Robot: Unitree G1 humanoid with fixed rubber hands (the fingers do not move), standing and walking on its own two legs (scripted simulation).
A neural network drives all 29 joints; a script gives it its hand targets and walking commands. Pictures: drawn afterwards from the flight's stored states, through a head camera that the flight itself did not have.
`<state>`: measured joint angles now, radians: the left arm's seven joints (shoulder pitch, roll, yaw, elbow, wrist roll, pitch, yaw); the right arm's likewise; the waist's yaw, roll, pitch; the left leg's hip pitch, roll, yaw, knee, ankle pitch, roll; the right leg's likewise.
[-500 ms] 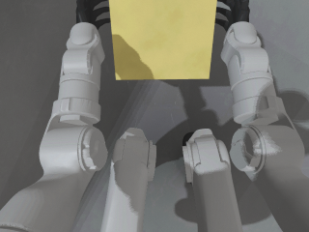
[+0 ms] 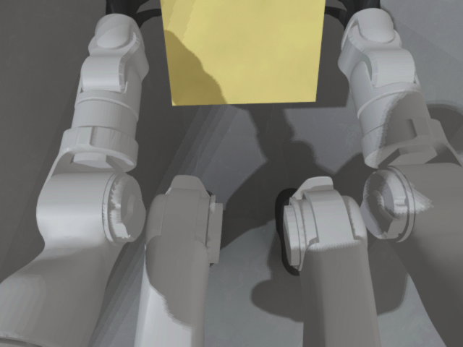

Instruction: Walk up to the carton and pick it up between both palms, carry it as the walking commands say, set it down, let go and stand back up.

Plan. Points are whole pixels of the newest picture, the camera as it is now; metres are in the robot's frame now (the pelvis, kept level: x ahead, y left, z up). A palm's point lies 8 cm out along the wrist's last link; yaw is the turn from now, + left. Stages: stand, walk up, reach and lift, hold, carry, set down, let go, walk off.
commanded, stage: set down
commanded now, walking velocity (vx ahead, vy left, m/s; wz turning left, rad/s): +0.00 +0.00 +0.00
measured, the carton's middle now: (240, 29) +0.54 +0.02 -0.27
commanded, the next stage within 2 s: none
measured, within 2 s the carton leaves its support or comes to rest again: rests again in 0.88 s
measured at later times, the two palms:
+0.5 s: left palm (123, 15) +0.53 +0.18 -0.18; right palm (361, 12) +0.54 -0.14 -0.18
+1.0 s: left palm (127, 11) +0.54 +0.18 -0.20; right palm (356, 7) +0.55 -0.14 -0.20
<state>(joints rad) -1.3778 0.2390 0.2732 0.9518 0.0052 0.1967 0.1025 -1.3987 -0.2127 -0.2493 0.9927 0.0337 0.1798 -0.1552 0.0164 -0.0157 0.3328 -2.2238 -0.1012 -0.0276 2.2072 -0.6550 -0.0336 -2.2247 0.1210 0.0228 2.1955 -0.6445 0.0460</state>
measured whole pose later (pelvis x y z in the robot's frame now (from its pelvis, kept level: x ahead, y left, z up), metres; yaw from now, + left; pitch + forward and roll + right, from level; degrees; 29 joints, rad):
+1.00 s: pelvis +0.00 +0.00 -0.02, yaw +0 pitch +35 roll -1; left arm -1.46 0.27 0.32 1.01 0.03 0.16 0.00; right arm -1.47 -0.24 -0.31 1.03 0.01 0.15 -0.05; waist 0.01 -0.02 0.43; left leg -2.22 -0.06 0.00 2.29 -0.68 -0.01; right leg -2.21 0.08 0.00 2.28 -0.68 0.02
